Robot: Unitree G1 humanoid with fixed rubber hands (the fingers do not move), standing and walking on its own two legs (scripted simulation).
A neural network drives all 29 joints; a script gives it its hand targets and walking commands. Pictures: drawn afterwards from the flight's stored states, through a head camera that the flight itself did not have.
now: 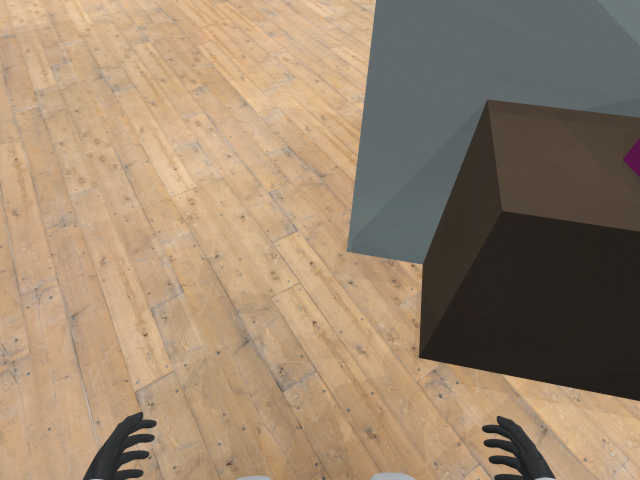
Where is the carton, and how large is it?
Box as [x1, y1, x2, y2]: [622, 138, 639, 176]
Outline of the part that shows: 639,138 622,159 639,176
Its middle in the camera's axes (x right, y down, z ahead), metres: +0.75 -0.18 +0.66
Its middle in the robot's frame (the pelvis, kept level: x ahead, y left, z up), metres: +0.60 -0.75 +0.08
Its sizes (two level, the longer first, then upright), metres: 0.210 0.200 0.250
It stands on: a pedestal, 0.71 m high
